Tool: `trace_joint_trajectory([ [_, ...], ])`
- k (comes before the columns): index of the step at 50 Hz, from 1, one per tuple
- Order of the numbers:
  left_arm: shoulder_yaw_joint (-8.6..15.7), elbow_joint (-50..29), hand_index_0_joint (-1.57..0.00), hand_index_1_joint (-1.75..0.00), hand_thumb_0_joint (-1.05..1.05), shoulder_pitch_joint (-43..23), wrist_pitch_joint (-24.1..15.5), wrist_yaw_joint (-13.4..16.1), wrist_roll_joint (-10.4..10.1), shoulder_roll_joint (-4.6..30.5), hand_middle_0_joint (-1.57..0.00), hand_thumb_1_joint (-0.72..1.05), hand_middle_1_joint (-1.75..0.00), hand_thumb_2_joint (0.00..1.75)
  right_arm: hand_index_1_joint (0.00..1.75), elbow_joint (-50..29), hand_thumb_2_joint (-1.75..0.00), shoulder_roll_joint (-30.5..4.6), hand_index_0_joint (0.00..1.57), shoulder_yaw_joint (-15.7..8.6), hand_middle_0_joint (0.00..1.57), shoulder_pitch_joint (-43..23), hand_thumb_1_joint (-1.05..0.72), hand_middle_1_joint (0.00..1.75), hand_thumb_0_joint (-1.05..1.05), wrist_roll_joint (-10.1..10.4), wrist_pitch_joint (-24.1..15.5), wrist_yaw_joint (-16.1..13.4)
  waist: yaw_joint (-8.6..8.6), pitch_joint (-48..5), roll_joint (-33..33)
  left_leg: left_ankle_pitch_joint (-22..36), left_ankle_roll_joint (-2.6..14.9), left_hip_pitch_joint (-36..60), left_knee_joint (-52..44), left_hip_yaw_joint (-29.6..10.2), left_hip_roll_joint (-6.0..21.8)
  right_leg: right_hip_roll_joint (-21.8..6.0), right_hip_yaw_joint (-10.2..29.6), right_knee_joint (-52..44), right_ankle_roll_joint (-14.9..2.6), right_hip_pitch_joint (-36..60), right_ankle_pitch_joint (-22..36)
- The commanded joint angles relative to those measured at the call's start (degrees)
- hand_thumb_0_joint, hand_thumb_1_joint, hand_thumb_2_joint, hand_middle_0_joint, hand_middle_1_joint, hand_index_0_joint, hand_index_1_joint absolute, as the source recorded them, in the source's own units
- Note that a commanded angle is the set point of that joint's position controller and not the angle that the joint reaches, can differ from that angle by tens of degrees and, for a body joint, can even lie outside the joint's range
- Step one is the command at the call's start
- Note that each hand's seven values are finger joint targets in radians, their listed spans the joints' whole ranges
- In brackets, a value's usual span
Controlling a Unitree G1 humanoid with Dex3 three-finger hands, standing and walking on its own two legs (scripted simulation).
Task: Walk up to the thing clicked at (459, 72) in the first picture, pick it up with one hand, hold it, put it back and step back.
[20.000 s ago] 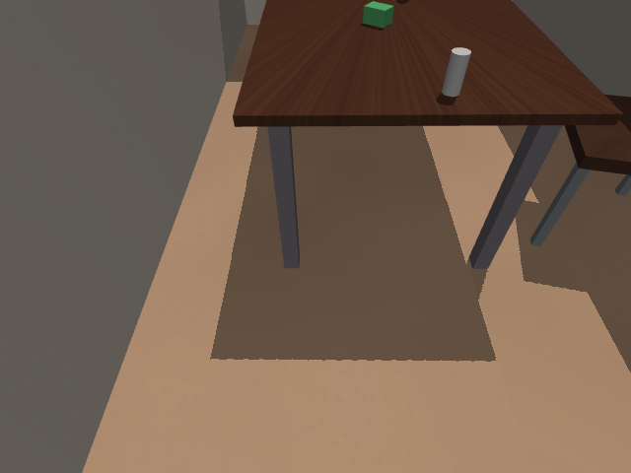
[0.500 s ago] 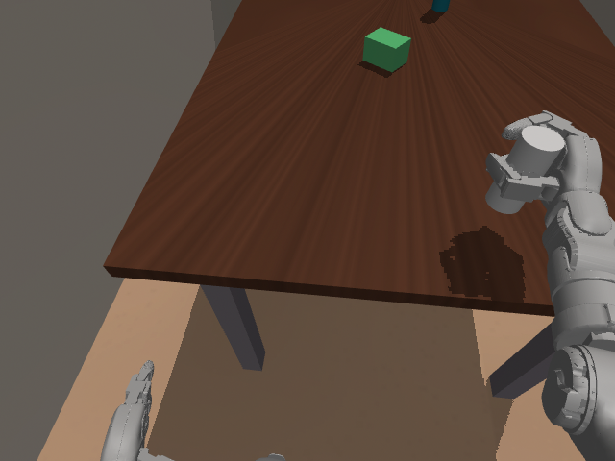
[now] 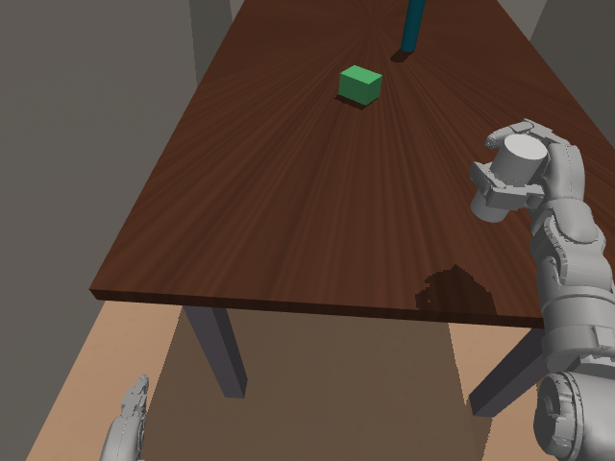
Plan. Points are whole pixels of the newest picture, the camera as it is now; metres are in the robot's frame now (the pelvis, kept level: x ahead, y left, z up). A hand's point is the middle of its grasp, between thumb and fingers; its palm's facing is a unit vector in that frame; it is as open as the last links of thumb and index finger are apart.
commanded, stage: lift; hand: right
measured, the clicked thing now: (505, 180) +0.44 -0.19 +0.16
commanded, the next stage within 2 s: hold in 1.00 s
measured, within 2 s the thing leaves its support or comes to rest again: neither
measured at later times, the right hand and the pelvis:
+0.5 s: hand (535, 169) +0.37 -0.17 +0.24, palm faces +0.12 +0.99 -0.03, open 6.5 cm; pelvis -0.01 +0.01 +0.01, yaw -1 degrees
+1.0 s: hand (557, 166) +0.34 -0.17 +0.27, palm faces +0.13 +0.99 -0.04, open 6.5 cm; pelvis -0.01 +0.01 +0.01, yaw -2 degrees
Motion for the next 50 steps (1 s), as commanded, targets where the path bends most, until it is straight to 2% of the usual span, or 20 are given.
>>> trace_joint_trajectory([
  [1, 2.03, -7.07, -0.05, -0.05, 0.00, -2.98, -2.75, -0.06, -0.12, 4.85, -0.04, -0.53, -0.05, 0.04, 1.42, -21.42, -1.29, -12.10, 1.39, -0.86, 1.39, -27.46, -0.59, 1.42, 0.00, 2.06, -1.48, 0.23, -1.89, -18.63, -3.04, 17.45, 1.79, 9.67, -4.63, 4.17, -1.54, 1.17, -1.25, -5.47, -1.18, 10.18, 19.25],
  [2, 3.80, -6.13, -0.05, -0.05, 0.00, -1.81, -2.74, 0.00, -0.13, 6.20, -0.04, -0.53, -0.05, 0.04, 1.42, -22.60, -1.30, -11.96, 1.39, -1.06, 1.38, -27.27, -0.58, 1.42, 0.00, 2.32, -0.53, 0.42, -1.13, -17.68, -2.57, 16.89, 1.69, 9.00, -4.92, 4.35, -1.70, 0.99, -1.15, -5.66, -1.29, 10.57, 18.49],
  [5, 5.08, -7.33, -0.05, -0.05, 0.00, -4.32, -3.14, -0.05, -0.26, 8.09, -0.04, -0.53, -0.05, 0.04, 1.43, -27.30, -1.31, -12.67, 1.41, -2.02, 1.40, -25.56, -0.61, 1.43, 0.00, 2.83, 2.75, 0.34, -1.72, -17.19, -0.49, 15.63, 1.35, 10.30, -5.67, 4.51, -1.61, 1.12, -1.13, -6.67, -1.51, 10.70, 16.32],
  [7, 4.02, -8.73, -0.05, -0.04, 0.00, -5.29, -3.40, -0.32, -0.38, 7.21, -0.04, -0.53, -0.05, 0.03, 1.43, -30.08, -1.30, -10.49, 1.40, -0.76, 1.40, -24.05, -0.60, 1.43, 0.00, 3.13, 4.80, 0.72, -1.62, -17.45, 0.32, 15.97, 1.34, 10.52, -5.85, 4.86, -1.65, 0.98, -0.99, -6.87, -1.50, 12.32, 17.18],
  [9, 4.73, -6.06, -0.04, -0.04, 0.00, -3.85, -3.12, -0.24, -0.44, 7.41, -0.04, -0.53, -0.05, 0.04, 1.42, -31.25, -1.29, -11.39, 1.41, -1.94, 1.40, -23.20, -0.61, 1.42, 0.00, 3.47, 6.82, 0.39, -1.79, -16.31, 1.16, 15.54, 1.26, 10.63, -6.36, 4.69, -1.45, 1.21, -1.20, -7.13, -1.74, 12.17, 16.32],
  [11, 2.83, -6.91, -0.04, -0.05, 0.00, -5.79, -3.44, -0.70, -0.56, 5.81, -0.04, -0.53, -0.05, 0.04, 1.43, -35.31, -1.29, -10.41, 1.41, -1.14, 1.41, -22.56, -0.61, 1.43, 0.00, 3.74, 8.69, 0.25, -2.51, -15.28, 0.10, 14.00, 1.28, 10.83, -6.94, 4.65, -1.25, 1.43, -1.31, -7.76, -1.66, 12.22, 14.85],
  [12, 4.52, -6.08, -0.04, -0.04, 0.00, -6.13, -3.60, -0.48, -0.60, 7.26, -0.04, -0.53, -0.05, 0.04, 1.43, -36.53, -1.30, -11.35, 1.41, -1.73, 1.40, -22.98, -0.60, 1.43, 0.00, 3.78, 9.60, 0.24, -2.11, -14.88, 0.22, 12.83, 1.21, 10.06, -7.14, 4.84, -1.39, 1.28, -1.13, -8.12, -1.74, 12.63, 13.58],
  [18, 6.07, -3.44, -0.04, -0.04, 0.00, -7.34, -4.40, -0.81, -0.69, 8.75, -0.04, -0.52, -0.05, 0.03, 1.44, -42.14, -1.30, -10.86, 1.42, -1.92, 1.42, -20.51, -0.61, 1.44, 0.00, 4.33, 14.68, -0.05, -2.35, -13.78, 0.67, 9.39, 1.17, 10.54, -8.71, 4.84, -1.13, 1.67, -1.10, -9.53, -1.97, 13.04, 9.74],
  [19, 4.73, -2.89, -0.04, -0.04, 0.00, -7.57, -4.37, -0.92, -0.72, 7.27, -0.03, -0.52, -0.05, 0.03, 1.44, -43.73, -1.29, -11.48, 1.42, -2.73, 1.41, -20.70, -0.59, 1.44, 0.00, 4.55, 15.23, -0.19, -3.31, -12.82, 0.81, 8.80, 1.18, 10.91, -9.04, 4.93, -1.06, 1.78, -1.08, -9.54, -1.94, 12.40, 9.57],
  [20, 5.87, -3.04, -0.04, -0.04, 0.00, -7.92, -4.67, -0.80, -0.78, 8.61, -0.03, -0.53, -0.05, 0.04, 1.43, -42.27, -1.29, -10.12, 1.41, -2.08, 1.41, -19.15, -0.59, 1.43, 0.00, 4.63, 16.30, -0.12, -2.47, -13.10, 2.16, 9.55, 1.10, 10.68, -8.82, 5.12, -1.24, 1.50, -0.79, -9.51, -2.03, 13.53, 10.09],
  [22, 4.29, -1.81, -0.04, -0.04, 0.00, -8.54, -4.91, -1.07, -0.74, 6.80, -0.03, -0.53, -0.05, 0.04, 1.44, -45.42, -1.30, -10.99, 1.42, -2.33, 1.42, -20.36, -0.59, 1.44, 0.00, 4.49, 17.37, -0.43, -3.31, -13.65, 0.05, 10.18, 1.20, 11.52, -8.86, 4.95, -1.00, 1.80, -0.99, -9.47, -1.81, 13.40, 10.89],
  [24, 5.04, -2.86, -0.04, -0.04, 0.00, -9.64, -5.19, -0.97, -0.74, 8.11, -0.03, -0.53, -0.05, 0.04, 1.44, -44.77, -1.29, -10.83, 1.42, -2.78, 1.42, -18.16, -0.59, 1.44, 0.00, 4.65, 19.07, -0.56, -3.45, -13.14, 0.97, 9.73, 1.17, 12.10, -9.28, 5.11, -1.00, 1.80, -0.79, -9.72, -1.85, 13.56, 10.76],
  [28, 3.54, -2.38, -0.04, -0.04, 0.00, -11.19, -5.87, -1.30, -0.88, 6.52, -0.03, -0.53, -0.04, 0.04, 1.45, -49.65, -1.30, -10.70, 1.43, -3.01, 1.42, -18.74, -0.60, 1.45, 0.00, 5.04, 21.33, -0.58, -3.64, -11.63, 0.40, 6.27, 0.90, 11.80, -10.46, 4.75, -0.70, 2.22, -1.10, -10.46, -2.13, 12.90, 7.28],
  [31, 5.10, -0.93, -0.03, -0.04, 0.00, -8.78, -5.92, -1.25, -0.78, 8.12, -0.03, -0.54, -0.04, 0.04, 1.43, -48.05, -1.29, -10.78, 1.41, -3.63, 1.41, -15.46, -0.58, 1.43, 0.00, 4.99, 23.44, -0.52, -2.84, -11.53, 2.96, 7.32, 0.58, 12.09, -11.04, 4.61, -0.49, 2.37, -1.19, -10.38, -2.40, 13.61, 8.22],
  [33, 3.34, -0.07, -0.03, -0.04, 0.00, -9.84, -6.13, -1.56, -0.81, 6.40, -0.03, -0.54, -0.04, 0.05, 1.42, -49.60, -1.28, -11.67, 1.41, -4.67, 1.41, -15.50, -0.60, 1.42, 0.00, 5.28, 24.63, -0.51, -3.81, -9.93, 2.07, 6.09, 0.35, 12.11, -11.51, 4.04, 0.04, 2.62, -1.30, -10.30, -2.43, 12.35, 7.60],
  [35, 5.24, -1.17, -0.03, -0.04, 0.00, -11.12, -6.64, -1.38, -0.78, 8.02, -0.03, -0.54, -0.04, 0.04, 1.43, -52.26, -1.29, -11.95, 1.41, -4.84, 1.41, -16.95, -0.60, 1.43, 0.00, 5.45, 25.48, -0.76, -3.12, -10.75, 2.09, 4.68, 0.29, 12.03, -11.98, 3.71, 0.09, 2.58, -1.20, -10.46, -2.45, 12.92, 6.76],
  [43, 4.58, -1.65, -0.03, -0.04, 0.00, -11.15, -7.75, -1.23, -0.83, 7.78, -0.04, -0.55, -0.04, 0.05, 1.42, -54.03, -1.28, -11.36, 1.41, -4.76, 1.40, -16.77, -0.61, 1.42, 0.00, 5.73, 27.89, -0.81, -3.44, -11.61, 3.19, 7.49, 0.51, 12.65, -11.25, 4.77, -0.31, 2.53, -0.72, -10.61, -2.36, 14.56, 9.06],
  [44, 2.98, -0.74, -0.03, -0.05, 0.00, -10.94, -7.70, -1.40, -0.98, 6.31, -0.04, -0.55, -0.04, 0.05, 1.42, -53.79, -1.29, -10.70, 1.41, -4.10, 1.40, -15.86, -0.61, 1.42, 0.00, 5.73, 28.31, -0.71, -3.78, -10.60, 2.06, 7.12, 0.66, 12.11, -11.23, 5.05, -0.49, 2.53, -0.63, -10.96, -2.28, 14.13, 8.67],
  [46, 5.01, 1.37, -0.03, -0.05, 0.00, -10.45, -7.62, -1.22, -1.03, 7.98, -0.04, -0.55, -0.04, 0.05, 1.42, -52.39, -1.29, -11.03, 1.41, -4.34, 1.40, -14.31, -0.60, 1.42, 0.00, 5.73, 29.25, -0.39, -3.52, -10.17, 0.85, 8.23, 0.78, 11.90, -10.88, 5.24, -0.46, 2.51, -0.39, -10.84, -2.18, 14.25, 9.43],
  [50, 3.83, 0.40, -0.03, -0.05, 0.00, -11.78, -8.15, -1.43, -1.00, 7.22, -0.04, -0.56, -0.04, 0.06, 1.42, -56.01, -1.30, -11.79, 1.41, -5.01, 1.41, -16.36, -0.63, 1.42, 0.00, 5.93, 29.88, -0.14, -3.98, -10.61, 1.04, 9.19, 0.81, 12.66, -10.87, 5.27, -0.45, 2.58, -0.52, -10.66, -2.09, 14.34, 10.80],
])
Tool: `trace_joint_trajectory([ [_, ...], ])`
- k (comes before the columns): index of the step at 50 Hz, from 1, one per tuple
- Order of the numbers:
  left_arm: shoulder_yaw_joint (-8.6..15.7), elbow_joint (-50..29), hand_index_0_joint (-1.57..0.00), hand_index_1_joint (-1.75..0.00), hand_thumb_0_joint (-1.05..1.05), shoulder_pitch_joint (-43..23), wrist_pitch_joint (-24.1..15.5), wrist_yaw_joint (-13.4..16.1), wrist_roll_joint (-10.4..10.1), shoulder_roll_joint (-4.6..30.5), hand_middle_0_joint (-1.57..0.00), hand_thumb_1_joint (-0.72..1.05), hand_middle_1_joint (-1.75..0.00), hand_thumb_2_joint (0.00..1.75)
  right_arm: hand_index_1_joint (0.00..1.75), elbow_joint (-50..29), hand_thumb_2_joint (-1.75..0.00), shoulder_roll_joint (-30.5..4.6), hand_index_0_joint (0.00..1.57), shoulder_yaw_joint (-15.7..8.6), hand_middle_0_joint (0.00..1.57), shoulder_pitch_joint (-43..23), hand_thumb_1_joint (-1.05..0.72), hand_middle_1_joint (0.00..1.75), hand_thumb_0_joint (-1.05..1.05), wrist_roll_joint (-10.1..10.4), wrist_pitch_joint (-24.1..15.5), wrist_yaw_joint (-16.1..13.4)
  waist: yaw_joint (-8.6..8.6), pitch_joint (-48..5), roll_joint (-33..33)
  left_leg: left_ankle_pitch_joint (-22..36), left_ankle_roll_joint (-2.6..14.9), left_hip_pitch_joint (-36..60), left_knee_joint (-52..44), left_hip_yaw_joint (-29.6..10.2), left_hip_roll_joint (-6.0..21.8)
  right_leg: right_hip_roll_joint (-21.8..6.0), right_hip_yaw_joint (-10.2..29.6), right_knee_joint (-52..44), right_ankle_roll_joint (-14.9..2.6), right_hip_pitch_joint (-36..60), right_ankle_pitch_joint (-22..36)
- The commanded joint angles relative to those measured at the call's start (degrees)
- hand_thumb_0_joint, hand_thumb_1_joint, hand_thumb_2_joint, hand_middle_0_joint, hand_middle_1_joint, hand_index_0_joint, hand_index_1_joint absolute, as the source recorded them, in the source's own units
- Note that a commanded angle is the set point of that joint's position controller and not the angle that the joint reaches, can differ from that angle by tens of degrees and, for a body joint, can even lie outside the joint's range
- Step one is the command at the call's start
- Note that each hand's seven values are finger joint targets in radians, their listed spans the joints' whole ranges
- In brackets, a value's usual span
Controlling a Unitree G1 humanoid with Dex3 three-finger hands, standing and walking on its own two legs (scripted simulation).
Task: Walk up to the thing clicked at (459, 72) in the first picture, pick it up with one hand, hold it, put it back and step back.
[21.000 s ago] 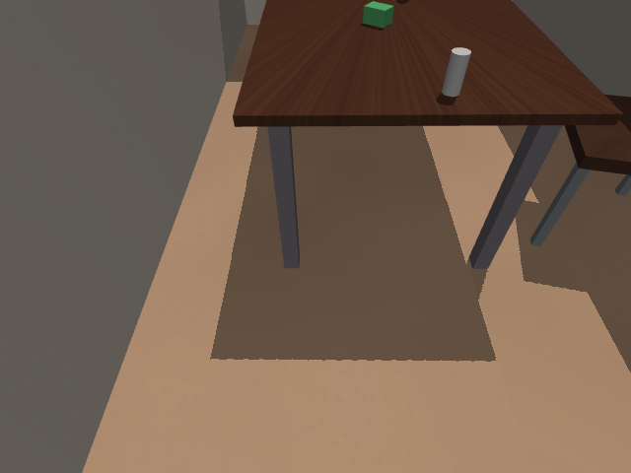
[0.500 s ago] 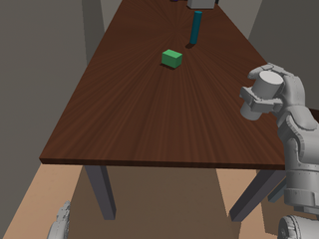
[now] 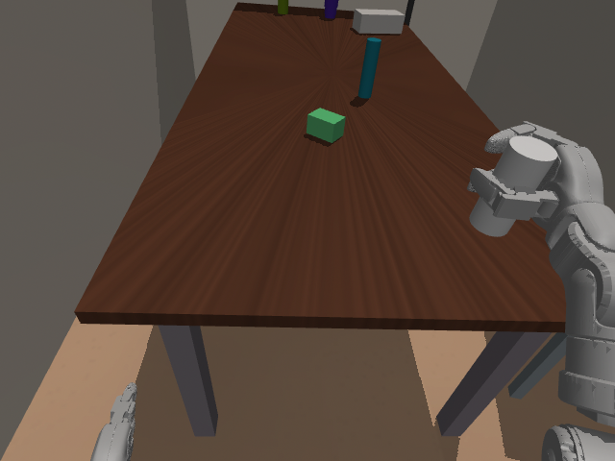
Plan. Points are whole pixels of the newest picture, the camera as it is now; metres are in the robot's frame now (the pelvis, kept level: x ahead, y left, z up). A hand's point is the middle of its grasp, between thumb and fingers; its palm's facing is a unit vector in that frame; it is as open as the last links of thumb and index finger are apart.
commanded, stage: hold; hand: right
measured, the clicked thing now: (508, 189) +0.36 -0.18 +0.25
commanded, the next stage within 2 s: none
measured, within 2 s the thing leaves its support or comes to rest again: neither
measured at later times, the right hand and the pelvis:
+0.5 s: hand (523, 175) +0.34 -0.18 +0.28, palm faces +0.08 +1.00 -0.05, open 6.5 cm; pelvis +0.01 -0.01 +0.00, yaw +0 degrees
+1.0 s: hand (527, 180) +0.33 -0.18 +0.28, palm faces +0.08 +1.00 -0.04, open 6.4 cm; pelvis +0.00 +0.00 +0.00, yaw -1 degrees
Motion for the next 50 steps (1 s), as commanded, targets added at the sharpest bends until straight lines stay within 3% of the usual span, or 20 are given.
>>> trace_joint_trajectory([
  [1, 3.27, -9.34, -0.04, -0.05, 0.00, -8.26, -3.49, 0.41, -0.12, 6.94, -0.04, -0.56, -0.04, 0.06, 1.42, -15.18, -1.30, -13.80, 1.40, -4.60, 1.40, -27.53, -0.62, 1.42, 0.00, 1.17, -4.08, 0.08, -0.13, -12.22, 3.86, 7.34, 0.03, 2.65, -7.10, 3.37, -1.26, 1.87, -2.17, -4.55, -2.90, 4.36, 6.89],
  [2, 2.11, -10.20, -0.04, -0.05, 0.00, -8.78, -3.85, 0.21, -0.22, 6.11, -0.04, -0.56, -0.05, 0.06, 1.42, -15.54, -1.29, -13.01, 1.40, -3.70, 1.40, -27.54, -0.63, 1.42, 0.00, 1.34, -3.74, 0.23, -0.22, -10.67, 4.57, 5.72, -0.20, 2.14, -7.43, 3.52, -1.40, 1.94, -2.13, -4.73, -3.01, 3.66, 5.24],
  [4, 3.23, -8.77, -0.04, -0.05, 0.00, -8.20, -4.06, 0.22, -0.19, 6.77, -0.04, -0.55, -0.05, 0.05, 1.42, -14.86, -1.30, -13.85, 1.41, -4.79, 1.40, -26.07, -0.63, 1.42, 0.00, 1.30, -3.15, 0.30, -0.20, -11.38, 3.84, 5.09, -0.10, 2.34, -7.55, 3.52, -1.40, 1.89, -2.14, -5.05, -2.98, 3.82, 4.59],
  [6, 0.29, -9.04, -0.04, -0.05, 0.00, -8.70, -4.22, -0.19, -0.24, 4.27, -0.04, -0.56, -0.04, 0.05, 1.41, -18.47, -1.28, -13.69, 1.39, -4.56, 1.39, -27.54, -0.60, 1.41, 0.00, 1.48, -3.23, 0.23, -0.95, -11.33, 2.81, 4.93, 0.03, 2.36, -7.32, 3.52, -1.42, 1.96, -2.15, -4.97, -2.87, 3.28, 4.85],
  [8, 3.55, -7.60, -0.04, -0.05, 0.00, -7.89, -4.12, 0.24, -0.30, 7.22, -0.04, -0.55, -0.05, 0.05, 1.42, -14.85, -1.29, -13.20, 1.39, -4.53, 1.39, -24.48, -0.58, 1.42, 0.00, 1.70, -1.98, 0.46, -0.01, -11.01, 4.22, 6.08, 0.00, 2.01, -7.26, 3.64, -1.59, 1.77, -2.01, -4.87, -2.88, 3.86, 5.84],
  [10, 4.59, -8.94, -0.04, -0.05, 0.00, -8.43, -4.62, 0.13, -0.26, 8.45, -0.04, -0.55, -0.05, 0.05, 1.42, -18.65, -1.30, -14.57, 1.40, -5.31, 1.39, -26.61, -0.59, 1.42, 0.00, 1.84, -2.01, 0.63, 0.15, -12.60, 3.00, 7.42, 0.01, 2.51, -6.91, 3.76, -1.53, 1.79, -1.93, -4.54, -2.73, 4.82, 7.22],
  [14, 1.79, -9.29, -0.04, -0.05, 0.00, -10.08, -4.87, 0.11, -0.43, 5.44, -0.04, -0.56, -0.05, 0.06, 1.42, -21.23, -1.30, -13.81, 1.40, -5.07, 1.39, -27.11, -0.61, 1.42, 0.00, 2.36, -1.32, 0.88, -0.96, -12.39, 3.76, 7.96, -0.05, 3.14, -6.87, 3.72, -1.35, 1.95, -1.97, -4.13, -2.77, 4.42, 8.09],
  [18, 3.57, -6.67, -0.04, -0.05, 0.00, -8.81, -4.69, 0.42, -0.36, 7.36, -0.05, -0.56, -0.05, 0.05, 1.41, -17.49, -1.29, -13.76, 1.38, -5.23, 1.38, -24.14, -0.60, 1.41, 0.00, 2.21, 0.27, 1.33, -0.30, -11.20, 3.67, 6.97, -0.04, 2.58, -7.20, 3.78, -1.42, 1.95, -1.89, -4.56, -2.79, 4.01, 7.03],
  [20, 1.12, -6.20, -0.04, -0.05, 0.00, -8.31, -4.83, -0.07, -0.50, 5.06, -0.04, -0.56, -0.05, 0.05, 1.40, -18.65, -1.28, -12.64, 1.38, -4.23, 1.37, -23.69, -0.58, 1.40, 0.00, 2.33, 1.14, 1.88, -0.68, -10.63, 1.86, 7.07, 0.19, 2.51, -6.96, 4.03, -1.68, 1.68, -1.61, -4.86, -2.51, 3.91, 7.55],
  [22, 3.34, -6.13, -0.04, -0.05, 0.00, -8.84, -4.72, 0.13, -0.54, 7.15, -0.04, -0.56, -0.05, 0.05, 1.42, -18.48, -1.30, -13.21, 1.39, -5.21, 1.38, -23.34, -0.59, 1.42, 0.00, 2.62, 1.87, 1.99, -0.48, -11.64, 3.16, 8.49, 0.13, 3.05, -6.94, 4.07, -1.56, 1.74, -1.63, -4.57, -2.55, 4.45, 8.98],
  [25, 1.93, -7.17, -0.04, -0.05, 0.00, -9.01, -5.17, -0.27, -0.47, 6.13, -0.05, -0.56, -0.05, 0.05, 1.43, -21.98, -1.31, -13.97, 1.40, -6.01, 1.40, -24.20, -0.60, 1.43, 0.00, 2.88, 2.02, 1.93, -0.96, -11.81, 3.36, 8.78, 0.15, 3.45, -6.90, 4.21, -1.68, 1.73, -1.60, -4.44, -2.52, 4.61, 9.58],
  [26, 3.84, -6.51, -0.04, -0.05, 0.00, -9.25, -5.06, -0.03, -0.55, 7.68, -0.05, -0.55, -0.05, 0.05, 1.44, -21.82, -1.32, -14.84, 1.41, -7.03, 1.40, -23.34, -0.61, 1.44, 0.00, 3.07, 2.32, 1.81, -1.09, -12.12, 3.69, 9.10, 0.15, 3.67, -6.94, 4.24, -1.58, 1.75, -1.59, -4.40, -2.52, 4.73, 9.89],
  [28, 1.43, -6.49, -0.04, -0.05, 0.00, -8.23, -5.19, -0.41, -0.60, 5.38, -0.04, -0.56, -0.05, 0.05, 1.43, -21.92, -1.30, -13.01, 1.41, -5.88, 1.40, -22.36, -0.61, 1.43, 0.00, 3.12, 2.66, 1.76, -1.05, -11.77, 3.25, 10.27, 0.06, 3.55, -6.70, 4.11, -1.58, 1.72, -1.75, -4.07, -2.55, 4.89, 11.07],
  [30, 3.16, -6.59, -0.04, -0.05, 0.00, -9.21, -5.04, -0.25, -0.52, 6.96, -0.05, -0.55, -0.05, 0.05, 1.43, -23.32, -1.31, -13.91, 1.41, -6.55, 1.40, -22.90, -0.59, 1.43, 0.00, 3.14, 2.86, 1.41, -1.22, -11.97, 2.57, 10.39, 0.20, 3.94, -6.56, 4.22, -1.59, 1.64, -1.61, -4.19, -2.39, 4.75, 11.54],
  [35, 1.23, -8.07, -0.04, -0.05, 0.00, -10.22, -5.38, -0.14, -0.37, 5.49, -0.05, -0.55, -0.05, 0.05, 1.42, -25.38, -1.30, -13.08, 1.40, -5.83, 1.39, -23.45, -0.60, 1.42, 0.00, 3.16, 3.34, 1.01, -0.89, -10.78, 4.07, 7.56, -0.27, 3.08, -7.59, 3.80, -1.15, 2.24, -2.01, -4.14, -2.96, 4.35, 7.93],
  [40, 2.68, -6.05, -0.05, -0.05, 0.00, -9.93, -5.66, -0.04, -0.31, 6.76, -0.04, -0.55, -0.05, 0.05, 1.44, -23.05, -1.31, -12.53, 1.41, -5.28, 1.39, -21.60, -0.57, 1.44, 0.00, 2.86, 4.22, 1.19, -0.50, -10.89, 3.69, 6.55, -0.17, 2.62, -7.43, 4.07, -1.46, 2.08, -1.61, -4.63, -2.88, 4.35, 6.94],
  [42, 1.26, -5.48, -0.05, -0.05, 0.00, -9.90, -5.80, -0.53, -0.43, 5.54, -0.04, -0.55, -0.05, 0.05, 1.44, -24.95, -1.32, -12.94, 1.41, -5.42, 1.40, -22.96, -0.57, 1.44, 0.00, 3.02, 4.00, 1.22, -1.02, -10.81, 2.08, 7.21, 0.23, 2.69, -7.08, 4.29, -1.62, 1.80, -1.31, -4.85, -2.47, 4.48, 8.09],
  [44, 3.38, -6.16, -0.05, -0.05, 0.00, -9.98, -5.84, -0.10, -0.38, 7.50, -0.05, -0.55, -0.05, 0.05, 1.44, -24.06, -1.32, -14.37, 1.41, -6.60, 1.40, -23.26, -0.57, 1.44, 0.00, 2.94, 3.82, 1.04, -0.79, -11.99, 3.39, 8.09, 0.17, 3.31, -6.85, 4.42, -1.76, 1.74, -1.13, -4.62, -2.53, 5.03, 9.01],
  [49, 1.15, -5.99, -0.04, -0.05, 0.00, -10.51, -5.83, -0.01, -0.45, 5.41, -0.05, -0.56, -0.05, 0.06, 1.44, -23.42, -1.32, -13.35, 1.41, -6.01, 1.40, -22.60, -0.56, 1.44, 0.00, 3.20, 4.32, 1.06, -1.32, -10.89, 2.77, 8.62, -0.02, 3.46, -7.37, 4.07, -1.26, 2.11, -1.65, -4.35, -2.71, 4.42, 9.27],
  [50, 2.22, -5.64, -0.04, -0.05, 0.00, -10.87, -6.02, -0.01, -0.39, 6.44, -0.05, -0.55, -0.05, 0.05, 1.45, -23.56, -1.32, -13.05, 1.41, -5.77, 1.40, -23.50, -0.57, 1.45, 0.00, 3.26, 4.25, 0.92, -0.85, -10.24, 2.94, 7.34, -0.02, 2.85, -7.45, 4.12, -1.48, 2.00, -1.67, -4.69, -2.69, 4.24, 7.91],
])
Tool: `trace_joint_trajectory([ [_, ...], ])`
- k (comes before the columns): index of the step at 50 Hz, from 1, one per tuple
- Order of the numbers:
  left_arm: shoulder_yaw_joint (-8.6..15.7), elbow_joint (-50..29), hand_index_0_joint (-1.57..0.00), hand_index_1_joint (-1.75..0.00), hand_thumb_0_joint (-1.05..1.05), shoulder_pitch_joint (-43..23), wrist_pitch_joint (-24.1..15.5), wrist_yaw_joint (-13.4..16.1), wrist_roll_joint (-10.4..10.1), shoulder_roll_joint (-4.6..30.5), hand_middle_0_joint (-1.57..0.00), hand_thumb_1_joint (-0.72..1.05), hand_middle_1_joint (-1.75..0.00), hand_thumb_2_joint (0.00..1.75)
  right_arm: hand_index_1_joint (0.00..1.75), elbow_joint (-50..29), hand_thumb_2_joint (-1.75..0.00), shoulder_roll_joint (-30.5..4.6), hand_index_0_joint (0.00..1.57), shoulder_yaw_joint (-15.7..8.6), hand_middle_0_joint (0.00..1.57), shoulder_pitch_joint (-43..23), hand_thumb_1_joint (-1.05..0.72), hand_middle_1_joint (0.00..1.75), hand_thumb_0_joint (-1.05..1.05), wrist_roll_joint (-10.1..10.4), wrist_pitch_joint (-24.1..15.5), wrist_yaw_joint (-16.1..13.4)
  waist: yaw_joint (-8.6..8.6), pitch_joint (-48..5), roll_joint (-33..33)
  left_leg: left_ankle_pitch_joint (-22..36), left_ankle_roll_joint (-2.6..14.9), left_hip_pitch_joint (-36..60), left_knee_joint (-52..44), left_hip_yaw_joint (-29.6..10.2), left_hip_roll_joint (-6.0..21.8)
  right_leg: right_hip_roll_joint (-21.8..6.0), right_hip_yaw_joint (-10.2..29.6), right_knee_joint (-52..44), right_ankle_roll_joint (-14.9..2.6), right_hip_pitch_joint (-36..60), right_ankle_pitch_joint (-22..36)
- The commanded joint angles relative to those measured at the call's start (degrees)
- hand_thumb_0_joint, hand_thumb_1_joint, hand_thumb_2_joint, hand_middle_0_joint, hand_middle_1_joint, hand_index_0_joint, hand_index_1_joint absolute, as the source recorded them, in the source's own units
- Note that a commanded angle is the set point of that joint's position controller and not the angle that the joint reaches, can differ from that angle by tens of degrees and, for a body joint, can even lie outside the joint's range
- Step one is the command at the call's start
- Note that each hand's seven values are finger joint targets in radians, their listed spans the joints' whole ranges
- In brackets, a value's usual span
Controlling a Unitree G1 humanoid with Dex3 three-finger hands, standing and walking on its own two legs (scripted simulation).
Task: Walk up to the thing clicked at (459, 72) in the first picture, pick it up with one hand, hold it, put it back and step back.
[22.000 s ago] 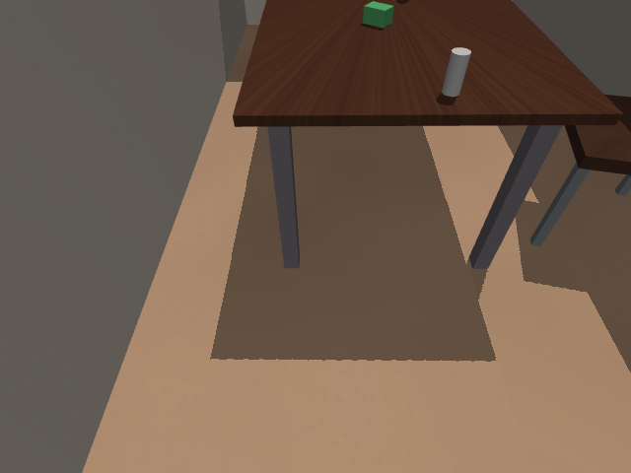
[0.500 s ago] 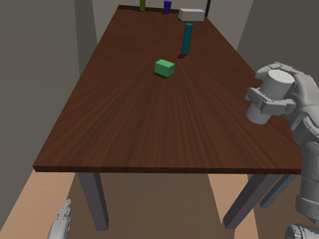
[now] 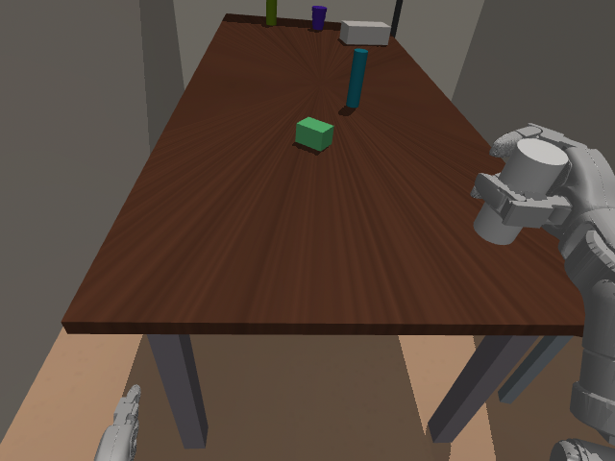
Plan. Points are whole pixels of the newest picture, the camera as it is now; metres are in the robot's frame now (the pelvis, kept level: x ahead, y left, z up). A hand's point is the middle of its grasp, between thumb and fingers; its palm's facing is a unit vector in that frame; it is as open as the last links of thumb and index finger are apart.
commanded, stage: hold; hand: right
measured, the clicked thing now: (515, 194) +0.33 -0.18 +0.27
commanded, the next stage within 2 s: crouch in 1.70 s
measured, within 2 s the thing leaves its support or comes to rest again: neither
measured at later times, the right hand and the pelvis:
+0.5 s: hand (504, 183) +0.32 -0.16 +0.28, palm faces +0.07 +1.00 -0.05, open 6.4 cm; pelvis -0.01 +0.00 +0.00, yaw +0 degrees
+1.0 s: hand (498, 186) +0.33 -0.16 +0.27, palm faces +0.07 +1.00 -0.04, open 6.4 cm; pelvis +0.00 +0.00 +0.00, yaw +0 degrees
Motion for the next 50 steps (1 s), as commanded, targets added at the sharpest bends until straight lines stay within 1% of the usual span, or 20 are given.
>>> trace_joint_trajectory([
  [1, 1.34, -8.69, -0.04, -0.05, 0.00, -8.83, -3.22, 0.15, -0.04, 5.20, -0.05, -0.55, -0.05, 0.05, 1.46, -12.13, -1.33, -12.07, 1.42, -3.59, 1.41, -26.03, -0.57, 1.46, 0.00, 0.58, -4.95, -0.49, -0.41, -9.45, 3.83, 6.94, 0.51, 1.11, -6.51, 3.70, -1.92, 1.63, -1.99, -5.00, -2.30, 3.07, 7.95],
  [4, 1.90, -9.35, -0.05, -0.05, 0.00, -9.11, -3.59, 0.39, -0.05, 5.81, -0.05, -0.55, -0.05, 0.05, 1.46, -11.26, -1.33, -11.45, 1.42, -2.84, 1.41, -26.31, -0.56, 1.46, 0.00, 0.61, -4.99, -0.26, 0.37, -9.29, 5.22, 5.87, 0.22, 1.01, -7.19, 3.36, -1.64, 1.78, -2.19, -4.97, -2.65, 3.21, 6.55],
  [7, 2.94, -9.26, -0.04, -0.05, 0.00, -8.68, -3.78, 0.54, 0.06, 7.07, -0.05, -0.55, -0.05, 0.05, 1.47, -10.91, -1.34, -13.62, 1.42, -4.58, 1.41, -27.07, -0.54, 1.47, 0.00, 0.33, -5.02, -0.81, 0.20, -10.20, 4.99, 7.42, 0.26, 0.97, -6.83, 3.35, -1.61, 1.87, -2.28, -4.66, -2.55, 3.79, 8.11],
  [11, 1.34, -10.52, -0.05, -0.05, 0.00, -9.31, -4.02, 0.36, 0.05, 5.41, -0.04, -0.54, -0.05, 0.05, 1.44, -12.85, -1.32, -12.74, 1.41, -3.91, 1.40, -27.97, -0.57, 1.44, 0.00, 0.52, -5.68, -1.18, -0.31, -9.40, 4.70, 4.40, 0.37, 0.92, -6.89, 3.72, -1.98, 1.67, -2.06, -5.18, -2.41, 2.79, 5.33],
  [13, 2.96, -10.38, -0.05, -0.05, 0.00, -8.73, -3.98, 0.49, 0.05, 6.78, -0.04, -0.55, -0.05, 0.05, 1.45, -11.45, -1.32, -13.31, 1.41, -4.41, 1.40, -27.72, -0.54, 1.45, 0.00, 0.43, -5.46, -1.39, 0.17, -9.44, 5.52, 3.89, 0.37, 0.79, -7.08, 3.64, -2.00, 1.63, -2.05, -5.47, -2.46, 2.70, 4.80],
  [16, 1.08, -9.70, -0.05, -0.05, 0.00, -8.04, -3.69, 0.20, 0.04, 5.03, -0.04, -0.55, -0.05, 0.05, 1.45, -11.05, -1.32, -12.80, 1.41, -3.82, 1.40, -28.09, -0.54, 1.45, 0.00, 0.35, -5.04, -1.25, -0.16, -9.45, 3.76, 5.20, 0.48, 1.10, -6.98, 3.47, -1.75, 1.77, -2.22, -5.13, -2.34, 2.58, 6.24],
  [19, 1.49, -9.04, -0.04, -0.05, 0.00, -8.42, -3.60, 0.14, -0.09, 5.40, -0.05, -0.56, -0.05, 0.06, 1.44, -10.91, -1.32, -11.13, 1.41, -2.60, 1.39, -26.77, -0.54, 1.44, 0.00, 0.55, -4.43, -0.84, 0.14, -9.55, 4.20, 6.35, 0.37, 1.08, -7.11, 3.24, -1.62, 1.94, -2.43, -4.87, -2.46, 2.93, 7.10],
  [20, 2.86, -9.58, -0.05, -0.05, 0.00, -9.95, -3.74, 0.33, -0.14, 6.97, -0.05, -0.55, -0.05, 0.05, 1.45, -11.58, -1.32, -12.93, 1.41, -3.93, 1.40, -27.22, -0.56, 1.45, 0.00, 0.63, -4.34, -0.85, -0.35, -9.21, 4.26, 5.13, 0.34, 0.95, -7.22, 3.45, -1.79, 1.86, -2.21, -5.11, -2.48, 2.56, 6.05],
  [21, 3.58, -9.55, -0.04, -0.05, 0.00, -9.29, -3.77, 0.33, -0.12, 7.51, -0.05, -0.56, -0.05, 0.05, 1.44, -10.54, -1.32, -12.00, 1.41, -3.40, 1.39, -25.80, -0.54, 1.44, 0.00, 0.47, -4.20, -0.75, 0.29, -9.73, 4.16, 5.30, 0.41, 0.90, -7.22, 3.53, -1.94, 1.66, -2.16, -5.49, -2.40, 3.36, 6.17],
  [22, 1.84, -10.75, -0.04, -0.05, 0.00, -10.24, -4.09, 0.05, -0.20, 6.40, -0.05, -0.55, -0.05, 0.05, 1.45, -12.01, -1.32, -12.08, 1.41, -3.21, 1.40, -26.98, -0.55, 1.45, 0.00, 0.65, -4.20, -0.73, -0.35, -7.96, 4.60, 3.38, 0.42, 0.39, -7.46, 3.73, -2.12, 1.63, -1.96, -5.88, -2.38, 2.31, 4.42],
  [24, 1.40, -9.22, -0.04, -0.05, 0.00, -8.83, -3.87, 0.06, -0.20, 5.37, -0.05, -0.55, -0.05, 0.05, 1.45, -10.18, -1.33, -11.95, 1.41, -3.54, 1.40, -27.34, -0.54, 1.45, 0.00, 0.77, -4.50, -0.79, -0.02, -8.84, 5.20, 4.26, 0.49, 0.75, -7.33, 3.83, -2.19, 1.41, -1.66, -5.93, -2.40, 2.99, 5.20],
  [28, 1.66, -8.93, -0.04, -0.05, 0.00, -9.18, -3.86, 0.57, 0.16, 5.68, -0.05, -0.56, -0.05, 0.06, 1.47, -10.30, -1.34, -13.39, 1.43, -3.89, 1.42, -30.25, -0.55, 1.47, 0.00, 0.43, -5.20, -1.46, -0.13, -9.74, 4.85, 5.56, 0.27, 1.34, -7.38, 3.20, -1.51, 2.05, -2.32, -5.06, -2.67, 3.16, 6.14],
  [30, 3.38, -10.86, -0.04, -0.05, 0.00, -10.08, -4.53, 0.77, 0.11, 7.54, -0.04, -0.55, -0.05, 0.05, 1.47, -11.21, -1.34, -13.05, 1.43, -3.75, 1.41, -29.83, -0.53, 1.47, 0.00, 0.56, -5.54, -1.64, 0.19, -10.07, 5.48, 4.62, 0.12, 1.18, -7.30, 3.32, -1.71, 1.97, -2.29, -5.25, -2.64, 3.35, 5.11],
  [32, 0.96, -9.26, -0.04, -0.05, 0.00, -8.19, -4.05, 0.40, 0.11, 5.02, -0.04, -0.55, -0.05, 0.05, 1.46, -11.59, -1.34, -13.25, 1.43, -3.71, 1.41, -29.56, -0.55, 1.46, 0.00, 0.23, -6.27, -1.69, -0.16, -10.08, 4.64, 5.79, 0.36, 1.10, -6.96, 3.23, -1.62, 2.01, -2.48, -4.84, -2.54, 3.39, 6.51],
  [35, 3.42, -9.90, -0.04, -0.05, 0.00, -7.89, -3.94, 0.73, -0.02, 7.06, -0.05, -0.56, -0.05, 0.06, 1.45, -9.89, -1.33, -12.64, 1.41, -4.15, 1.40, -26.83, -0.53, 1.45, 0.00, 0.61, -6.02, -1.40, 0.12, -11.42, 5.37, 8.76, 0.42, 1.78, -6.44, 3.57, -1.89, 1.60, -2.24, -4.55, -2.30, 4.30, 9.66],
  [36, 1.94, -10.10, -0.04, -0.05, 0.00, -8.34, -3.86, 0.47, -0.02, 6.06, -0.04, -0.55, -0.05, 0.06, 1.46, -11.02, -1.33, -12.56, 1.42, -3.20, 1.40, -28.30, -0.50, 1.46, 0.00, 0.38, -5.89, -1.18, -0.17, -10.31, 4.60, 8.29, 0.47, 1.42, -6.53, 3.57, -1.86, 1.70, -2.20, -4.66, -2.29, 3.75, 9.15],
  [40, 1.29, -10.66, -0.04, -0.05, 0.00, -9.94, -3.36, 0.35, 0.02, 5.18, -0.05, -0.55, -0.05, 0.06, 1.45, -12.41, -1.33, -12.10, 1.42, -3.29, 1.40, -28.18, -0.55, 1.45, 0.00, 0.40, -5.42, -1.17, -0.59, -10.52, 5.06, 8.99, 0.19, 2.32, -6.87, 3.19, -1.36, 2.14, -2.59, -4.23, -2.47, 3.49, 9.53],
  [46, 3.17, -10.06, -0.05, -0.05, 0.00, -9.38, -3.26, 0.45, 0.02, 6.93, -0.05, -0.55, -0.05, 0.05, 1.45, -11.25, -1.32, -12.11, 1.41, -3.65, 1.39, -26.63, -0.53, 1.45, 0.00, 0.45, -5.00, -1.36, 0.02, -9.56, 6.15, 6.10, 0.25, 1.53, -7.17, 3.56, -1.91, 1.65, -2.15, -5.21, -2.49, 3.26, 6.79],
  [48, 0.98, -10.92, -0.05, -0.05, 0.00, -8.87, -3.23, 0.18, -0.03, 5.01, -0.05, -0.55, -0.05, 0.05, 1.45, -12.28, -1.33, -12.63, 1.42, -4.07, 1.40, -26.80, -0.54, 1.45, 0.00, 0.52, -5.30, -1.43, -0.15, -9.40, 5.99, 6.44, 0.12, 1.66, -7.34, 3.30, -1.64, 1.87, -2.52, -4.87, -2.57, 3.13, 7.12],
  [50, 3.44, -9.70, -0.04, -0.05, 0.00, -8.25, -3.13, 0.45, -0.05, 6.70, -0.05, -0.55, -0.05, 0.05, 1.46, -11.59, -1.34, -14.14, 1.42, -5.47, 1.41, -26.09, -0.54, 1.46, 0.00, 0.50, -5.53, -1.66, -0.09, -10.13, 5.43, 7.25, 0.20, 1.82, -6.85, 3.41, -1.78, 1.84, -2.40, -4.72, -2.52, 3.37, 7.81],
])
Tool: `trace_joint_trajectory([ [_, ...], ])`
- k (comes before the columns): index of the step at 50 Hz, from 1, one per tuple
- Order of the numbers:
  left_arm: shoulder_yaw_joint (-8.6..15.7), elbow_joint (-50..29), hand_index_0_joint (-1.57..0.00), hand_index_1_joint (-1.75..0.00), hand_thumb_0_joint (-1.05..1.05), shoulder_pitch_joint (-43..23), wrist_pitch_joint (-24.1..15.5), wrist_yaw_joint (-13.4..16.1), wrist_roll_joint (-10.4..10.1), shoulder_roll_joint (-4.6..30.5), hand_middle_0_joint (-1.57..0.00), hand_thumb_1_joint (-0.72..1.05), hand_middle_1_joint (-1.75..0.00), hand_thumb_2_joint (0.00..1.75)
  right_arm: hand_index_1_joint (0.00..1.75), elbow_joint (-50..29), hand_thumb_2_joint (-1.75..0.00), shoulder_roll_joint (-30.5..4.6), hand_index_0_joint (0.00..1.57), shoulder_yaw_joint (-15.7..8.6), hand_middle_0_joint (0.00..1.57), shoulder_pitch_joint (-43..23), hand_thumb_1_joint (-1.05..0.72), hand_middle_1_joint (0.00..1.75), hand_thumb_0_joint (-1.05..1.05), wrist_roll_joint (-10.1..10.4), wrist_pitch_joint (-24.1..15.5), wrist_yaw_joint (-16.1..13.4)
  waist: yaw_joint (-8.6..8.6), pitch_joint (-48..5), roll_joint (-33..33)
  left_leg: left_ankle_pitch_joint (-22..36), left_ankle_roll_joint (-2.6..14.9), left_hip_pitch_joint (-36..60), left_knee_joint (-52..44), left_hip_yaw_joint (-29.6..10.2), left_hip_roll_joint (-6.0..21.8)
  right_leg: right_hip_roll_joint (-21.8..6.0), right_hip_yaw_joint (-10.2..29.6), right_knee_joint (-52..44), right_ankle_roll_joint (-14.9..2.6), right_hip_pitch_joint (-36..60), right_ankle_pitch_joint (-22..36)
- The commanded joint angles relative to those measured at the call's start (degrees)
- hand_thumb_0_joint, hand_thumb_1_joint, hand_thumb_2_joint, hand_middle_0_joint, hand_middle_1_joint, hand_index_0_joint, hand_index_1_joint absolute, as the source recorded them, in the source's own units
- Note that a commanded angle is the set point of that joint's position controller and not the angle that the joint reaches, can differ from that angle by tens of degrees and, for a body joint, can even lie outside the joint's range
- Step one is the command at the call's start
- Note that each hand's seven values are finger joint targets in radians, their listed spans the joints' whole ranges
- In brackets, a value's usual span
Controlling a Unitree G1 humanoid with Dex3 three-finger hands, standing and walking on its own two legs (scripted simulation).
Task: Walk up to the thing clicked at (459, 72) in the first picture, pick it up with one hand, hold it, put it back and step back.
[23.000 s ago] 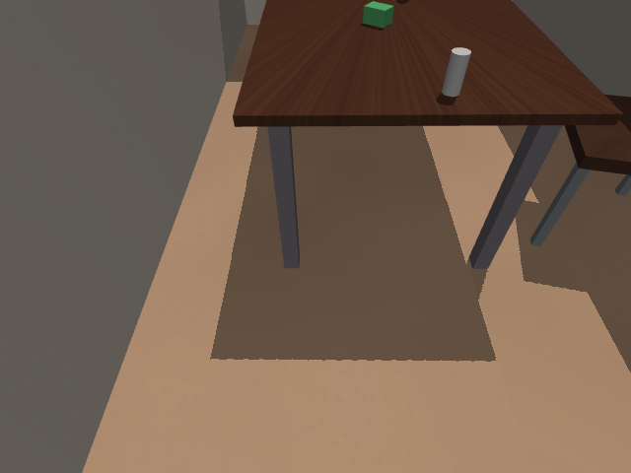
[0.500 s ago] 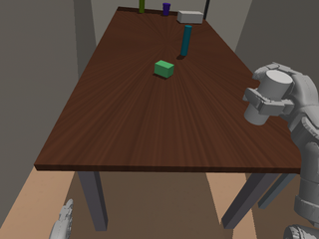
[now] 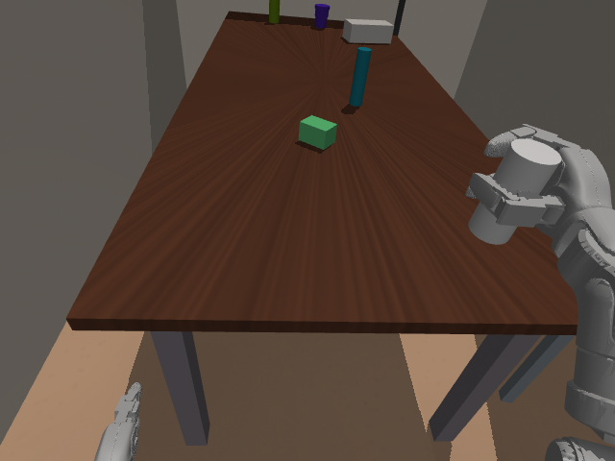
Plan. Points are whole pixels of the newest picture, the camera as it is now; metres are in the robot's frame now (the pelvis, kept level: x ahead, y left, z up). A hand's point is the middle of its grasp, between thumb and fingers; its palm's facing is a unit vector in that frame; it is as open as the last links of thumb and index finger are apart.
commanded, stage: hold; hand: right
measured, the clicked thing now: (510, 194) +0.33 -0.17 +0.26
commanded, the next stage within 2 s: crouch in 0.70 s
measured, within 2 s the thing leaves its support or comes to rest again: neither
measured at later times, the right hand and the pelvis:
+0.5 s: hand (507, 175) +0.33 -0.16 +0.28, palm faces +0.07 +1.00 -0.04, open 6.4 cm; pelvis +0.00 +0.00 +0.00, yaw +0 degrees
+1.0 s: hand (504, 181) +0.34 -0.17 +0.27, palm faces +0.09 +1.00 -0.03, open 6.4 cm; pelvis +0.00 +0.00 +0.00, yaw +0 degrees
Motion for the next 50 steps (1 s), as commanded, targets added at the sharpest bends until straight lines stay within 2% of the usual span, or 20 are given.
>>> trace_joint_trajectory([
  [1, 2.67, -9.32, -0.04, -0.05, 0.00, -7.93, -3.24, 0.20, -0.02, 6.12, -0.05, -0.55, -0.05, 0.05, 1.46, -12.37, -1.34, -14.29, 1.42, -5.63, 1.41, -26.05, -0.55, 1.46, 0.00, 0.54, -5.69, -0.63, -0.60, -11.07, 4.62, 7.53, 0.00, 2.04, -6.71, 3.34, -1.54, 2.03, -2.41, -4.15, -2.63, 3.39, 7.94],
  [2, 2.70, -11.80, -0.04, -0.05, 0.00, -8.27, -3.48, 0.24, 0.02, 6.36, -0.05, -0.55, -0.05, 0.06, 1.45, -14.16, -1.33, -13.16, 1.42, -4.26, 1.40, -27.97, -0.54, 1.45, 0.00, 0.57, -6.05, -0.68, 0.22, -11.32, 4.84, 7.44, -0.07, 1.79, -6.75, 3.24, -1.51, 2.03, -2.50, -4.05, -2.70, 3.80, 7.69],
  [5, 1.78, -9.19, -0.04, -0.05, 0.00, -7.35, -3.29, 0.39, -0.27, 5.31, -0.05, -0.56, -0.05, 0.06, 1.45, -12.30, -1.33, -12.54, 1.41, -3.93, 1.40, -25.88, -0.54, 1.45, 0.00, 0.66, -5.81, -0.33, 0.08, -9.98, 4.52, 6.97, 0.01, 0.91, -6.91, 3.09, -1.50, 1.94, -2.57, -4.22, -2.75, 3.50, 7.32],
  [8, 3.56, -10.05, -0.05, -0.05, 0.00, -8.34, -3.83, 0.54, -0.06, 7.25, -0.05, -0.55, -0.05, 0.05, 1.45, -13.50, -1.33, -11.69, 1.41, -2.57, 1.39, -27.39, -0.53, 1.45, 0.00, 0.40, -5.97, 0.03, 0.40, -11.89, 2.82, 8.02, 0.44, 1.40, -6.28, 3.60, -1.87, 1.45, -1.95, -4.54, -2.24, 4.75, 8.90],
  [9, 2.69, -11.43, -0.05, -0.05, 0.00, -9.10, -4.03, 0.48, -0.15, 6.84, -0.05, -0.55, -0.05, 0.05, 1.45, -13.93, -1.33, -11.12, 1.41, -2.24, 1.39, -27.76, -0.55, 1.45, 0.00, 0.65, -5.61, 0.05, 0.24, -10.84, 3.72, 6.81, 0.30, 1.21, -6.58, 3.77, -1.97, 1.47, -1.88, -4.65, -2.30, 4.02, 7.77],
  [12, 0.61, -8.43, -0.05, -0.05, 0.00, -7.89, -3.67, 0.15, -0.19, 4.13, -0.05, -0.55, -0.05, 0.05, 1.45, -10.06, -1.33, -10.81, 1.42, -2.19, 1.40, -26.34, -0.56, 1.45, 0.00, 0.52, -4.86, 0.05, 0.07, -9.12, 3.63, 6.70, 0.14, 1.28, -6.99, 3.58, -1.71, 1.73, -2.09, -4.73, -2.52, 3.24, 7.22],
  [14, 4.11, -9.39, -0.05, -0.05, 0.00, -8.93, -3.77, 0.65, 0.21, 7.86, -0.05, -0.56, -0.05, 0.05, 1.46, -11.59, -1.34, -14.06, 1.42, -5.00, 1.40, -29.00, -0.57, 1.46, 0.00, 0.31, -5.13, -0.64, 0.09, -11.66, 5.09, 7.58, -0.06, 2.10, -6.97, 3.42, -1.49, 1.94, -2.20, -4.25, -2.64, 3.68, 8.05],
  [20, 2.22, -10.11, -0.05, -0.05, 0.00, -8.53, -4.02, 0.41, 0.03, 5.76, -0.05, -0.55, -0.05, 0.05, 1.44, -10.51, -1.32, -12.71, 1.41, -4.05, 1.39, -29.32, -0.55, 1.44, 0.00, 0.57, -5.04, -0.95, -0.50, -9.85, 5.81, 5.64, -0.07, 1.54, -7.10, 3.65, -1.74, 1.92, -2.30, -4.47, -2.72, 2.61, 6.13],
  [21, 1.87, -9.35, -0.05, -0.05, 0.00, -8.13, -4.05, 0.16, -0.06, 5.43, -0.05, -0.55, -0.05, 0.05, 1.45, -10.70, -1.32, -13.66, 1.41, -5.01, 1.40, -28.80, -0.54, 1.45, 0.00, 0.51, -5.01, -1.11, -0.91, -10.32, 4.49, 6.10, 0.08, 1.79, -6.84, 3.63, -1.78, 1.83, -2.35, -4.52, -2.56, 2.79, 6.73],
  [23, 1.60, -10.03, -0.05, -0.05, 0.00, -8.23, -3.79, -0.04, -0.08, 5.25, -0.05, -0.55, -0.05, 0.05, 1.45, -10.49, -1.33, -12.90, 1.42, -4.42, 1.40, -28.10, -0.55, 1.45, 0.00, 0.42, -4.83, -0.95, -0.83, -10.11, 4.18, 5.96, 0.10, 1.68, -6.94, 3.57, -1.77, 1.91, -2.48, -4.56, -2.47, 2.43, 6.79],
  [24, 2.93, -10.58, -0.04, -0.05, 0.00, -8.74, -3.72, -0.04, -0.04, 6.55, -0.05, -0.55, -0.05, 0.05, 1.45, -11.71, -1.33, -13.52, 1.42, -4.57, 1.40, -28.66, -0.54, 1.45, 0.00, 0.26, -4.94, -0.96, -0.81, -11.24, 4.36, 6.53, 0.26, 2.03, -6.68, 3.59, -1.78, 1.77, -2.26, -4.59, -2.43, 2.94, 7.37],
  [29, 1.13, -9.31, -0.04, -0.05, 0.00, -7.85, -3.09, -0.21, -0.26, 5.07, -0.05, -0.56, -0.05, 0.06, 1.47, -10.34, -1.34, -11.71, 1.42, -3.00, 1.40, -27.47, -0.52, 1.47, 0.00, 0.33, -3.83, -0.47, -0.37, -10.18, 4.60, 8.50, 0.18, 1.80, -7.05, 3.39, -1.59, 1.81, -2.38, -4.40, -2.50, 3.39, 9.11],
  [31, 3.37, -9.22, -0.04, -0.05, 0.00, -9.14, -3.35, 0.04, -0.29, 7.23, -0.05, -0.56, -0.05, 0.05, 1.47, -9.57, -1.35, -10.70, 1.43, -2.08, 1.41, -27.66, -0.53, 1.47, 0.00, 0.43, -3.51, -0.45, 0.00, -9.87, 3.90, 7.49, 0.32, 1.16, -7.08, 3.60, -1.94, 1.58, -2.03, -5.15, -2.40, 3.74, 8.13],
  [33, 3.14, -11.32, -0.05, -0.05, 0.00, -10.34, -3.72, 0.22, -0.07, 7.73, -0.05, -0.55, -0.05, 0.05, 1.46, -12.17, -1.34, -12.76, 1.42, -3.30, 1.41, -30.64, -0.55, 1.46, 0.00, 0.24, -3.95, -0.86, 0.19, -9.16, 5.03, 3.34, 0.23, 0.57, -7.77, 3.67, -1.96, 1.61, -2.03, -5.72, -2.63, 3.16, 3.84],
  [36, 1.09, -8.93, -0.05, -0.05, 0.00, -7.94, -3.54, 0.12, 0.01, 4.90, -0.05, -0.55, -0.05, 0.05, 1.49, -9.87, -1.36, -12.88, 1.45, -4.22, 1.43, -29.07, -0.57, 1.49, 0.00, 0.41, -4.59, -1.35, -0.46, -8.93, 6.15, 2.69, 0.02, 1.34, -8.17, 3.55, -1.76, 1.85, -2.20, -5.65, -2.87, 2.18, 3.33],
  [39, 2.71, -10.03, -0.05, -0.05, 0.00, -7.50, -3.96, 0.41, 0.14, 6.56, -0.05, -0.54, -0.05, 0.05, 1.49, -7.76, -1.36, -12.18, 1.45, -3.79, 1.43, -28.16, -0.53, 1.49, 0.00, 0.40, -5.20, -1.44, 0.30, -9.99, 6.29, 5.52, -0.12, 1.24, -7.53, 3.32, -1.76, 1.95, -2.62, -4.75, -2.90, 3.24, 5.67],
  [40, 3.70, -11.09, -0.06, -0.05, 0.00, -7.76, -4.10, 0.53, 0.25, 7.55, -0.05, -0.52, -0.06, 0.05, 1.50, -12.53, -1.39, -15.31, 1.42, -5.83, 1.39, -30.71, -0.45, 1.50, 0.00, 0.21, -5.96, -1.76, -0.06, -12.30, 4.69, 6.40, -0.04, 2.34, -7.29, 3.16, -1.44, 2.10, -2.64, -4.45, -2.82, 4.10, 6.49],
  [43, 3.90, -11.21, -0.04, -0.05, 0.00, -7.73, -4.17, 0.72, 0.03, 7.22, -0.04, -0.54, -0.05, 0.06, 1.45, -10.21, -1.32, -13.40, 1.44, -4.46, 1.43, -29.68, -0.61, 1.45, 0.00, 0.25, -6.30, -1.67, 0.34, -10.57, 5.26, 6.30, -0.08, 1.67, -7.44, 3.07, -1.45, 2.12, -2.70, -4.59, -2.89, 3.64, 6.17],
  [46, 1.59, -10.96, -0.04, -0.05, 0.00, -8.26, -4.02, 0.64, -0.02, 5.00, -0.04, -0.54, -0.05, 0.05, 1.42, -6.18, -1.29, -11.57, 1.40, -2.67, 1.39, -27.70, -0.56, 1.42, 0.00, -0.22, -5.98, -1.31, 0.04, -7.16, 6.02, 2.41, -0.37, 0.52, -8.50, 2.92, -1.45, 2.05, -2.49, -5.33, -3.07, 1.69, 2.68],
  [50, 1.58, -10.01, -0.05, -0.05, 0.00, -8.13, -4.50, 0.89, 0.09, 5.13, -0.04, -0.54, -0.05, 0.05, 1.42, -1.72, -1.29, -10.27, 1.40, -1.35, 1.39, -27.55, -0.53, 1.42, 0.00, -0.77, -6.42, -0.80, 0.77, -6.24, 5.68, 2.88, -0.40, -0.50, -8.23, 2.82, -1.69, 1.87, -2.43, -5.70, -3.02, 1.96, 2.62],
])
